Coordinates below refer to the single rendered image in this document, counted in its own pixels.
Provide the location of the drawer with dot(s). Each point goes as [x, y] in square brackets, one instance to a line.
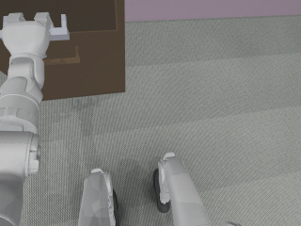
[82, 15]

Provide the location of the left robot upper arm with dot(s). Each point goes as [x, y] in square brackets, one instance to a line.
[20, 156]

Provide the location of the left robot thigh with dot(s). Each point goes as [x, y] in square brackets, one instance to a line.
[97, 191]

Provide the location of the handle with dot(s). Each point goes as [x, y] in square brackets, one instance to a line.
[65, 62]
[56, 33]

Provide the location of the right robot thigh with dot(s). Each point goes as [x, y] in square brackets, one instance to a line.
[186, 205]

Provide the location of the cabinet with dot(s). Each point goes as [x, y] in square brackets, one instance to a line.
[102, 54]

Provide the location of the robot thigh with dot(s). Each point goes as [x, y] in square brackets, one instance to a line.
[97, 191]
[186, 205]

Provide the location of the robot left forearm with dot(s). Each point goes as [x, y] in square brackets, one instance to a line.
[20, 95]

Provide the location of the robot left hand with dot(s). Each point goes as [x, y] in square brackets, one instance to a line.
[27, 37]

